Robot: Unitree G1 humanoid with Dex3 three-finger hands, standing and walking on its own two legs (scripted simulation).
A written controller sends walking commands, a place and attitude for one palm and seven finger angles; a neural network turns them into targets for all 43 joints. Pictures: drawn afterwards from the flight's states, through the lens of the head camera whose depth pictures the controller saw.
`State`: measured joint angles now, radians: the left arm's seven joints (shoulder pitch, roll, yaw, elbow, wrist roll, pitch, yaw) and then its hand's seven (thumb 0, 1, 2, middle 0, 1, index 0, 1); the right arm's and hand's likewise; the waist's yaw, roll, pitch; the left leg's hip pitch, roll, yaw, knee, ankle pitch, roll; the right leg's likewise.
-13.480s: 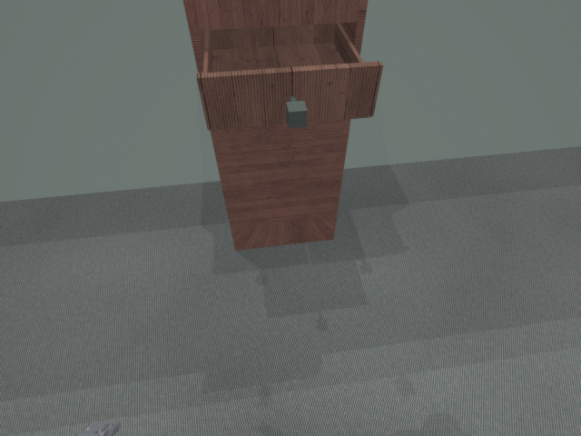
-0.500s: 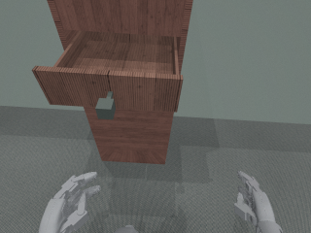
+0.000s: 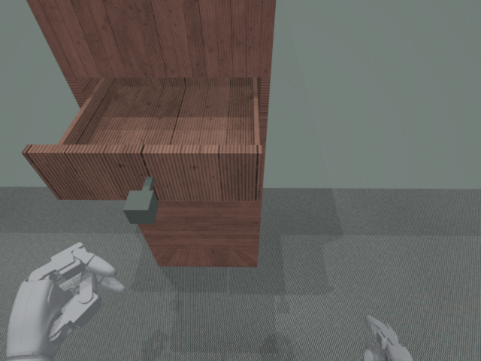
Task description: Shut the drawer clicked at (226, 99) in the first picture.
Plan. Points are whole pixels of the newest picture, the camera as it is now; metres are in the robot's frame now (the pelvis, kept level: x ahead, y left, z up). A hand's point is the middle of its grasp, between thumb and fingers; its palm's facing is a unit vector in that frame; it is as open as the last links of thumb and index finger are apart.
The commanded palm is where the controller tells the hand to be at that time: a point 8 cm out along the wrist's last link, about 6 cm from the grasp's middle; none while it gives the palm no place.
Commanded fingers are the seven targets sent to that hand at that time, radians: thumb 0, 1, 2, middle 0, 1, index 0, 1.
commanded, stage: raise the hand and make a fist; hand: left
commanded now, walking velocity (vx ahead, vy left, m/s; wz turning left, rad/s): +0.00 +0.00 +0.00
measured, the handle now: (144, 197) +0.35 +0.19 +0.10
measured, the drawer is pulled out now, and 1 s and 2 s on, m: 0.23 0.23 0.23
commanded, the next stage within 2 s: bring the fist close to the handle in 0.96 s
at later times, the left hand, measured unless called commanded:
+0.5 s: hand (108, 290) +0.17 +0.15 +0.18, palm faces -0.04 -1.00 -0.05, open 3.2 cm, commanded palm +0.14 +0.20 +0.19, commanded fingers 0.00 0.90 0.90 -1.40 -1.60 -1.40 -1.60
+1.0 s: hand (100, 270) +0.18 +0.16 +0.20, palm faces +0.06 -1.00 -0.06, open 3.3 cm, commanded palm +0.14 +0.20 +0.20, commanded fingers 0.00 0.90 0.90 -1.40 -1.60 -1.40 -1.60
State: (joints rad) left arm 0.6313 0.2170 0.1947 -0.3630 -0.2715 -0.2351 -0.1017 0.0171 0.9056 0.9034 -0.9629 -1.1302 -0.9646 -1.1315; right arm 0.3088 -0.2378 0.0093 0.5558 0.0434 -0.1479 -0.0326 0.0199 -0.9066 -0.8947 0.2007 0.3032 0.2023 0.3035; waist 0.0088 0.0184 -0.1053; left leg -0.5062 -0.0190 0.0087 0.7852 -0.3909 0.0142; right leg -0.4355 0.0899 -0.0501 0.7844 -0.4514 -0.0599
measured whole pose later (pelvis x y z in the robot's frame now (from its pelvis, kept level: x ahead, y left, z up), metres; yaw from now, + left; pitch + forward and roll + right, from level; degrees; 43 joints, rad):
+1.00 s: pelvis -0.03 +0.03 +0.02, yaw +1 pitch -4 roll +0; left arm 0.34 0.20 0.00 -0.62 -0.19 0.25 0.04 0.02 0.90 0.90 -1.40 -1.60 -1.40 -1.60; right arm 0.18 -0.24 0.08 0.54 0.05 -0.10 -0.01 0.02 -0.91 -0.90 0.20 0.30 0.20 0.30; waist 0.03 0.05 -0.05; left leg -0.27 -0.05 0.01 0.61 -0.27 0.05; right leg -0.19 0.06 -0.05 0.59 -0.35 -0.07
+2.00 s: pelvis -0.01 +0.02 +0.01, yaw +1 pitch +3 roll +0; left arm 0.25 0.15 -0.01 -0.14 -0.16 -0.13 0.02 0.02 0.90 0.90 -1.40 -1.60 -1.40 -1.60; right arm 0.22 -0.24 0.04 0.56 0.02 -0.12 -0.01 0.02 -0.91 -0.89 0.20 0.30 0.20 0.30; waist -0.01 0.03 -0.06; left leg -0.43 -0.05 0.01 0.71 -0.34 0.04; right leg -0.35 0.06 -0.05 0.70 -0.41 -0.08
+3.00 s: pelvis -0.03 +0.02 +0.01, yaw +2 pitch +5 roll +0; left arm -0.13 0.16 -0.02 0.24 -0.15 -0.18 0.07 -0.05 0.90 1.00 -1.40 -1.60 -1.40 -1.60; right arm 0.21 -0.24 0.05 0.61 0.03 -0.04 -0.02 0.02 -0.91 -0.89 0.20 0.30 0.20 0.30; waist -0.01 0.04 -0.05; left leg -0.50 -0.05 -0.01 0.74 -0.32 0.04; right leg -0.41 0.06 -0.07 0.73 -0.40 -0.08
